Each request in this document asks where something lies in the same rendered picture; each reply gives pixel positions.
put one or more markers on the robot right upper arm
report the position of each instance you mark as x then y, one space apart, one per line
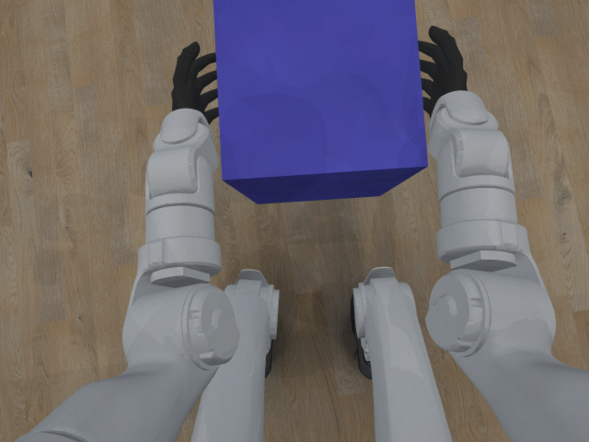
499 328

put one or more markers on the robot left hand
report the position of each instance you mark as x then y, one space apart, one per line
187 88

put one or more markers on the left robot thigh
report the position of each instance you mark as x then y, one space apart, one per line
232 405

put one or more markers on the right robot forearm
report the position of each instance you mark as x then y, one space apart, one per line
476 191

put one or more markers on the carton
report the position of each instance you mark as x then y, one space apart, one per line
318 99

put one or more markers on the robot left upper arm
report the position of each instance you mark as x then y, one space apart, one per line
174 342

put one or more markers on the robot right hand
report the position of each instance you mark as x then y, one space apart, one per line
447 70

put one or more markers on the left robot shin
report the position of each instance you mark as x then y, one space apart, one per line
247 274

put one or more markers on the left robot forearm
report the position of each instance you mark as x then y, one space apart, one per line
180 247

